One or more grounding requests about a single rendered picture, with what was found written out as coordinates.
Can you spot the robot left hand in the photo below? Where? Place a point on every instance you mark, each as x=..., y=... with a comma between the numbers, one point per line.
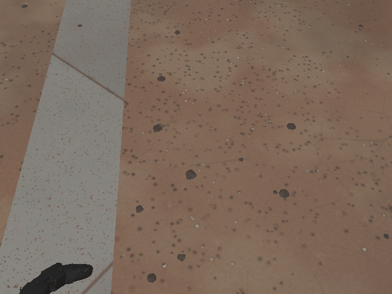
x=55, y=277

